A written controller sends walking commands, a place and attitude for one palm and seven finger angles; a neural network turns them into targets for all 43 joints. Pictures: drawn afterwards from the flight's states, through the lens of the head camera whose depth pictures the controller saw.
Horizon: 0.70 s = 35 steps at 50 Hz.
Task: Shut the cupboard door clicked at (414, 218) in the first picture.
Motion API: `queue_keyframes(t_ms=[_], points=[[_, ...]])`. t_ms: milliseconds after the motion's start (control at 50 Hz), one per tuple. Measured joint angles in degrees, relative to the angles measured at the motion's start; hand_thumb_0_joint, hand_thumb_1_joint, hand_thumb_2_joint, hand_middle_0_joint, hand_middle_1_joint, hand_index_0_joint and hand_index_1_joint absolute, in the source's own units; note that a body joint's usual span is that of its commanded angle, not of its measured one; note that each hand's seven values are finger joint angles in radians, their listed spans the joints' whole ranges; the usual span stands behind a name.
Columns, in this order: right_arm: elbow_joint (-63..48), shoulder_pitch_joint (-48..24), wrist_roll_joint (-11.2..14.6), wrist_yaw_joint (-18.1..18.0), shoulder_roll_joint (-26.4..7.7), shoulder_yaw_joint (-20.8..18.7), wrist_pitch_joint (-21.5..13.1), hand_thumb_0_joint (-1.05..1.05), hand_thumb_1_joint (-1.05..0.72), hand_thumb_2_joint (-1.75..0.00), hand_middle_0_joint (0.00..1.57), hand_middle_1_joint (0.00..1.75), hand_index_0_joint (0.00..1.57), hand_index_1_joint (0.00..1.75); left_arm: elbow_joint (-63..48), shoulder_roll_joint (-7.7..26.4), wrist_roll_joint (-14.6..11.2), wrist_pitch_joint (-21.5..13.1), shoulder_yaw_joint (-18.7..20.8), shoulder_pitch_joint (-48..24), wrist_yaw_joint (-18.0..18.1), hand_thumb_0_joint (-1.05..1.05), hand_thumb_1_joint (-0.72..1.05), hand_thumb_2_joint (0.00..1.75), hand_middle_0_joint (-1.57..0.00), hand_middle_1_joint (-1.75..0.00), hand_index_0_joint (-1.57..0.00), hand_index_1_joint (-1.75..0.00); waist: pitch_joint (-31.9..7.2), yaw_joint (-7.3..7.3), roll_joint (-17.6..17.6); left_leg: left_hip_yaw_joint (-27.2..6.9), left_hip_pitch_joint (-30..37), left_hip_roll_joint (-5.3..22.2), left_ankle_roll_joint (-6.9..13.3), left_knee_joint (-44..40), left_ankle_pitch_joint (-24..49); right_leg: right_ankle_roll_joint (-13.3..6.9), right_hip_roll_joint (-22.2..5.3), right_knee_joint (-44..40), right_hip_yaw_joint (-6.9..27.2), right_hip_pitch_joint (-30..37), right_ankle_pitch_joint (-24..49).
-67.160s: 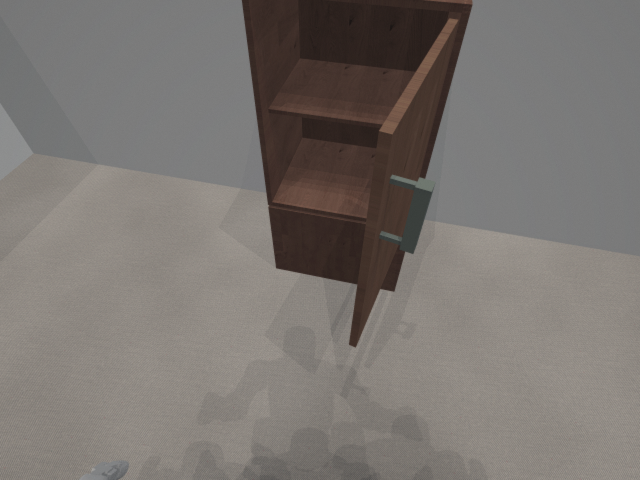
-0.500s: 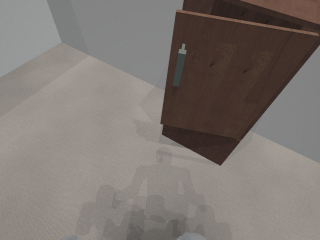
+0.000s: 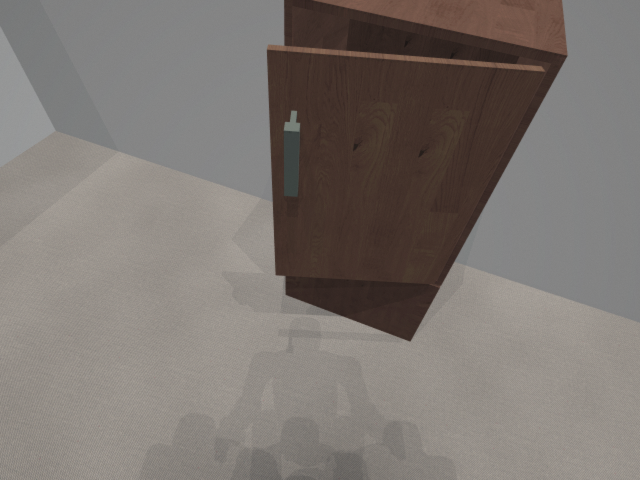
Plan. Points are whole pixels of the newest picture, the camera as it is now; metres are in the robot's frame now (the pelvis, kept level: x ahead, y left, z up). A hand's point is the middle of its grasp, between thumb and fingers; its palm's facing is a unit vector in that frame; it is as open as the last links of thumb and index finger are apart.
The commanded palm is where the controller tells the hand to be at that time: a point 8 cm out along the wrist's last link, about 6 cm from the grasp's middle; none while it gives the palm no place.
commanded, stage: take the last steps up to it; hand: left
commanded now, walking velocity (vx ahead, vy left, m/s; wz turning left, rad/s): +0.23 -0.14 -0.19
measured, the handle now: (292, 154) +0.63 +0.08 +0.04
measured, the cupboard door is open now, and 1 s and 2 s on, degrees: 20 20 20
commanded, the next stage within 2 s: come to a stop and stand still in 0.34 s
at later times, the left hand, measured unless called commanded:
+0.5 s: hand (279, 414) +0.24 +0.07 -0.16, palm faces -0.13 -0.97 -0.21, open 7.4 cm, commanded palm none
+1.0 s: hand (258, 435) +0.22 +0.10 -0.17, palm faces +0.00 -0.97 -0.22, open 7.4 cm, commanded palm none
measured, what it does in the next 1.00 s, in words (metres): walks ahead: right foot, then left foot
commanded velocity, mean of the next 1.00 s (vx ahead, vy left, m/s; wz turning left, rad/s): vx -0.01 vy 0.01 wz -0.02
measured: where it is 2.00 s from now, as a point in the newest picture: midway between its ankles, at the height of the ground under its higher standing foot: outside the picture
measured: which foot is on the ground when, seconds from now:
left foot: down 0.00-0.42, up 0.44-0.84, down 0.86-1.00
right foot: up 0.00-0.40, down 0.42-0.88, up 0.90-1.00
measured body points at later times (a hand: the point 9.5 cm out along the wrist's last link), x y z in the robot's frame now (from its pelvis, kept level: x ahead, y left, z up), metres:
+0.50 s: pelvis +0.12 -0.10 +0.00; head +0.17 -0.12 +0.45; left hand +0.25 +0.12 -0.14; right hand +0.04 -0.33 -0.16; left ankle +0.03 +0.07 -0.67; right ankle +0.16 -0.21 -0.73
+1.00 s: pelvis +0.16 -0.10 +0.01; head +0.21 -0.08 +0.45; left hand +0.22 +0.15 -0.15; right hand +0.26 -0.34 -0.12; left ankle +0.19 -0.01 -0.73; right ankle +0.11 -0.22 -0.68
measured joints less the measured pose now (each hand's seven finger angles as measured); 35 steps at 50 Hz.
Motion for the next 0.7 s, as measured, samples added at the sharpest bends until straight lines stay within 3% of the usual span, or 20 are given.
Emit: queue_keyframes(t_ms=[40,80,160,220,340,400,440,480,520,600,700], points=[[-0.08,0.21,-0.47,-0.55,0.67,0.62,-1.07,0.00,-0.91,-0.90,0.20,0.30,0.20,0.30,0.91,0.63,0.30,0.89,0.27,0.39,-0.41,0.01,0.91,0.89,-0.20,-0.30,-0.20,-0.30,0.10,-0.22,-1.31,1.42,0.38,0.29,1.96,1.80,-0.61,-0.34,0.01,12.42,0.72,-4.81,-4.41],[-0.11,1.53,-0.55,-0.98,1.22,1.13,-1.66,0.00,-0.91,-0.90,0.20,0.30,0.20,0.30,1.59,1.20,0.80,1.44,0.48,0.06,-0.93,0.01,0.91,0.89,-0.20,-0.30,-0.20,-0.30,0.09,-0.62,-1.78,2.22,2.41,0.84,2.31,0.13,-1.13,-0.09,-0.33,23.55,0.10,-9.87,-3.03],[1.65,4.48,-0.36,-1.57,2.10,1.74,-2.14,0.00,-0.91,-0.90,0.20,0.30,0.20,0.30,0.93,1.91,0.75,1.34,1.06,-1.91,-1.52,0.01,0.91,0.89,-0.20,-0.30,-0.20,-0.30,0.90,-0.46,-1.84,3.31,7.79,2.01,1.09,-6.90,0.98,1.25,-2.19,31.05,-0.49,-17.02,3.94],[3.43,6.34,-0.23,-1.53,2.53,1.70,-1.97,0.00,-0.91,-0.90,0.20,0.30,0.20,0.30,0.06,2.04,0.49,1.24,1.16,-3.73,-1.58,0.01,0.91,0.89,-0.20,-0.30,-0.20,-0.30,1.60,-0.46,-1.49,4.15,10.84,2.97,0.16,-10.38,1.64,1.91,-3.72,28.13,-0.62,-19.91,7.60],[6.23,8.36,-0.40,-0.85,2.50,0.50,-0.69,0.00,-0.91,-0.90,0.20,0.30,0.20,0.30,-0.79,1.40,0.37,0.96,0.71,-7.36,-1.84,0.01,0.91,0.89,-0.20,-0.30,-0.20,-0.30,3.17,-1.98,-0.08,5.45,14.21,4.94,-2.77,-11.03,-0.75,1.90,-5.72,10.81,-2.91,-17.65,10.38],[7.23,9.36,-0.15,-0.53,2.16,-0.01,-0.01,0.00,-0.91,-0.90,0.20,0.30,0.20,0.30,-1.23,1.14,0.42,-0.37,0.35,-8.05,-1.90,0.01,0.91,0.89,-0.20,-0.30,-0.20,-0.30,3.43,-2.50,0.74,5.33,14.24,6.42,-4.62,-6.48,-4.75,1.10,-4.77,0.97,-4.41,-11.93,11.68],[8.14,8.53,0.55,-0.23,1.54,-0.29,0.84,0.00,-0.91,-0.90,0.20,0.30,0.20,0.30,-0.97,0.40,0.38,-2.31,0.24,-8.54,-1.28,0.01,0.91,0.89,-0.20,-0.30,-0.20,-0.30,4.14,-2.04,2.00,2.41,10.13,7.36,-2.56,4.84,-10.23,0.36,-3.76,1.62,-5.08,-11.04,9.49],[8.20,6.05,1.03,-0.48,0.92,-0.52,1.94,0.00,-0.91,-0.90,0.20,0.30,0.20,0.30,-0.48,-0.85,0.10,-3.14,-0.23,-8.55,-0.28,0.01,0.91,0.89,-0.20,-0.30,-0.20,-0.30,5.13,-1.91,2.91,-2.20,4.09,5.08,-0.83,18.75,-13.72,-0.37,-3.14,2.18,-5.73,-9.84,7.86],[7.40,3.66,1.16,-0.84,0.58,-0.49,1.89,0.00,-0.91,-0.90,0.20,0.30,0.20,0.29,0.21,-2.00,-0.01,-3.10,-0.86,-7.99,0.74,0.00,0.91,0.89,-0.20,-0.30,-0.20,-0.30,5.30,-1.67,3.02,-3.36,-0.79,2.74,-0.44,25.82,-12.12,-0.74,-2.84,-0.74,-6.12,-7.46,8.66],[5.01,-0.49,1.53,-1.21,0.72,-0.03,1.53,0.00,-0.91,-0.90,0.20,0.30,0.20,0.29,1.14,-2.57,0.03,-2.96,-1.01,-6.80,2.41,-0.01,0.94,0.89,-0.20,-0.30,-0.20,-0.30,3.90,-0.64,2.80,-2.63,-4.75,-0.24,-0.77,19.70,-8.14,-1.45,-2.26,-6.06,-6.75,-3.97,9.95],[2.53,-5.83,1.60,-0.70,1.34,0.07,2.73,0.00,-0.92,-0.90,0.20,0.30,0.20,0.29,1.36,-2.34,0.22,-2.02,-1.26,-6.15,2.77,0.00,0.93,0.89,-0.21,-0.30,-0.20,-0.30,3.39,1.09,2.40,-2.52,-5.04,-2.89,-1.10,11.86,-6.57,-1.73,-1.70,-6.70,-7.27,-2.02,8.90]])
